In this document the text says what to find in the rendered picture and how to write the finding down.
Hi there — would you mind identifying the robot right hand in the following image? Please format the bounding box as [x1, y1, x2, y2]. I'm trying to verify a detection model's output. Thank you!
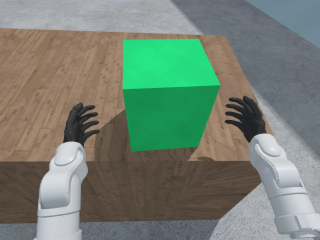
[225, 96, 267, 143]

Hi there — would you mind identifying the carton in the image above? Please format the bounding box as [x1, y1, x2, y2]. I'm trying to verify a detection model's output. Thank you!
[122, 39, 221, 152]

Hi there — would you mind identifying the robot left forearm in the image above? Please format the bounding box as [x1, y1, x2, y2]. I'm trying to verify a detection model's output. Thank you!
[33, 141, 88, 240]

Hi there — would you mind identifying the robot left hand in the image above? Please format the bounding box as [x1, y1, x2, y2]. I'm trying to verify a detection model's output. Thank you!
[63, 102, 100, 147]

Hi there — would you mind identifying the pedestal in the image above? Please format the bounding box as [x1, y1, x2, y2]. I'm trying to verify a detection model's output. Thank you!
[0, 28, 275, 224]

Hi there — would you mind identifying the robot right forearm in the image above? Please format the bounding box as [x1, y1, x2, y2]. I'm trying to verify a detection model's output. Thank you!
[248, 133, 320, 240]

